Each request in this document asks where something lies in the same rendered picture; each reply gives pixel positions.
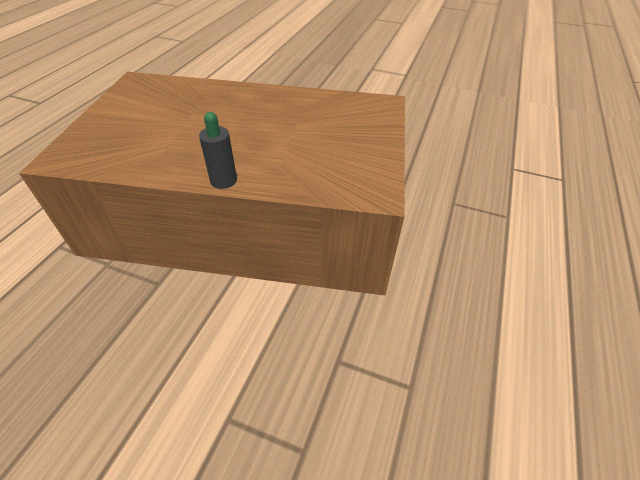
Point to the bottle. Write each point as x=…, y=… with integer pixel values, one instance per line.
x=217, y=151

